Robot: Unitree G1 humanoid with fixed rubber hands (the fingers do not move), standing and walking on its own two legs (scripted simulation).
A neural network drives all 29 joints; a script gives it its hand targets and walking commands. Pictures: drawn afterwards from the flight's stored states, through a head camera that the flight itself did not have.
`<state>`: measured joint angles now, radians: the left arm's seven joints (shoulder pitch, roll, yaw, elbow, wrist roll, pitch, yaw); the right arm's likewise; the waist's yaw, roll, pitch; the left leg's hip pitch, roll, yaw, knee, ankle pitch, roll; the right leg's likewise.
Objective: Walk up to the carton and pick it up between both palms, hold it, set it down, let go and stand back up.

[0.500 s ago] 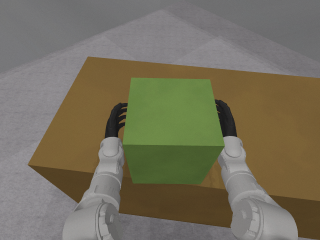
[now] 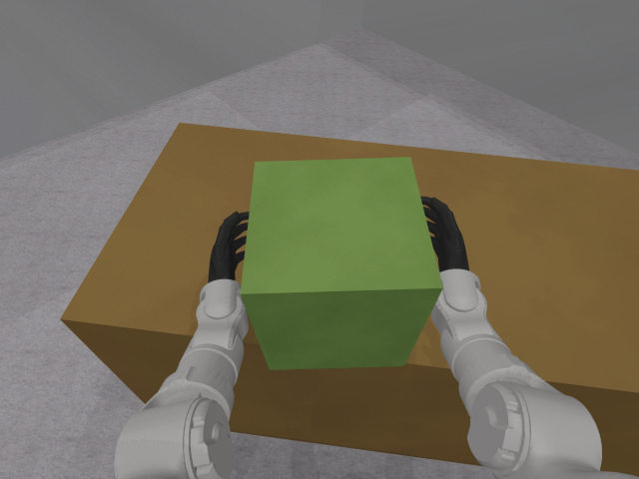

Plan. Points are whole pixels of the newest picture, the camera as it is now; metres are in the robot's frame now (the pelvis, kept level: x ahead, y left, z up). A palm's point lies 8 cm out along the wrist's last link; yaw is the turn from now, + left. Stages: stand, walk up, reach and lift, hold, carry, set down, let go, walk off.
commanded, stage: reach and lift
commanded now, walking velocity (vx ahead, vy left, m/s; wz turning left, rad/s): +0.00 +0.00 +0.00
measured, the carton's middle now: (334, 271) +0.40 +0.00 +0.01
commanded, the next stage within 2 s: none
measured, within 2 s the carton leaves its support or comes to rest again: neither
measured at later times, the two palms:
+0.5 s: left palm (225, 229) +0.41 +0.15 +0.09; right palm (461, 232) +0.40 -0.15 +0.11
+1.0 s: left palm (189, 213) +0.38 +0.18 +0.15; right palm (459, 214) +0.38 -0.12 +0.16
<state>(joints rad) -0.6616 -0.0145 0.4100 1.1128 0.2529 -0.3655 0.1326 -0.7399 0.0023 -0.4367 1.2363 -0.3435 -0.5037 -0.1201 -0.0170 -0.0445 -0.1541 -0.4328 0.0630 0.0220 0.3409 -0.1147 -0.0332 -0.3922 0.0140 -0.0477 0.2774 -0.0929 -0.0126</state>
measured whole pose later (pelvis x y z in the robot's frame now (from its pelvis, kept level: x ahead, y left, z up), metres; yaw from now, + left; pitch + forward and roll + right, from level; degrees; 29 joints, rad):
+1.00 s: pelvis +0.02 +0.02 +0.00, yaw +3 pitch -5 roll -2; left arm -0.49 -0.01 0.19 0.24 0.19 0.43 0.09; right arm -0.57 -0.07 0.01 0.56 0.21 0.11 -0.20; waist -0.11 -0.06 0.00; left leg -0.10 0.02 -0.03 0.40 -0.21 -0.01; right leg 0.00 -0.01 -0.07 0.25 -0.16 0.03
